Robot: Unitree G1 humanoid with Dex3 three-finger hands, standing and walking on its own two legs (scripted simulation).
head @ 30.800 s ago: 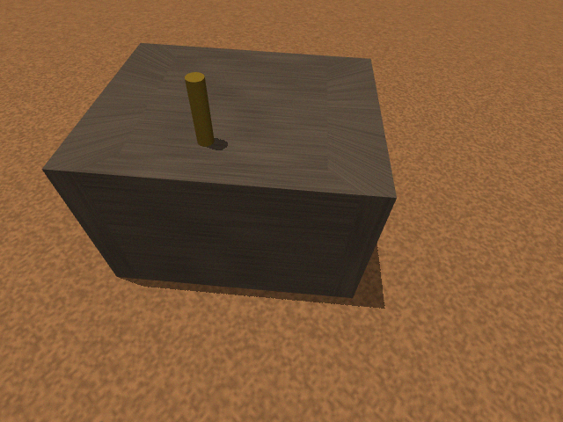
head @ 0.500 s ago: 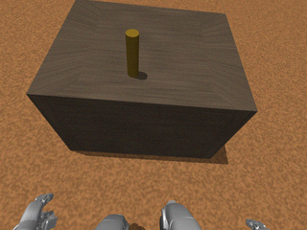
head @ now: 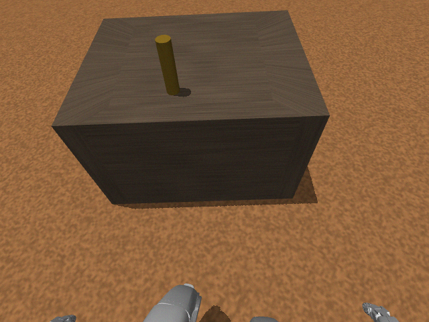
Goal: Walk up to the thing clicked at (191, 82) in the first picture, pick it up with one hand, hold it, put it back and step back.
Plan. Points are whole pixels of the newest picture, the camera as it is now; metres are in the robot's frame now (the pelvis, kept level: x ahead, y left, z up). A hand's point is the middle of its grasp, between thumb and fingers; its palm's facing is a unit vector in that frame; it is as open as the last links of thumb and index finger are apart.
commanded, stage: step back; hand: left
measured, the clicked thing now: (168, 67) +0.87 +0.22 -0.06
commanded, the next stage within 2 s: stand in 1.78 s
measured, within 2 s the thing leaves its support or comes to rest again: neither
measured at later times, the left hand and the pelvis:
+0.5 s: hand out of the picture -0.10 +0.25 -0.16, palm faces +0.06 -0.93 -0.35, open 7.4 cm; pelvis -0.17 -0.03 +0.00, yaw +3 degrees
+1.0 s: hand out of the picture -0.26 +0.23 -0.14, palm faces +0.13 -0.89 -0.43, open 7.4 cm; pelvis -0.28 -0.06 -0.01, yaw +6 degrees
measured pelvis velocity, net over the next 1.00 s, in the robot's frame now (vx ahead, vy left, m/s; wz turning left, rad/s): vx -0.28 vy -0.06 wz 0.10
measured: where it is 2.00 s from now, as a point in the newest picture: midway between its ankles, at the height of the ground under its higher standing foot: outside the picture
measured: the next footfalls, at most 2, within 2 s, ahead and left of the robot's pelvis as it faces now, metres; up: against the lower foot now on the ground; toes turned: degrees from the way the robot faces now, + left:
left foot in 0.22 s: -0.06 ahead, +0.11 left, +0.00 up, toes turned +4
right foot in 0.60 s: -0.19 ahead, -0.18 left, +0.00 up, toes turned +5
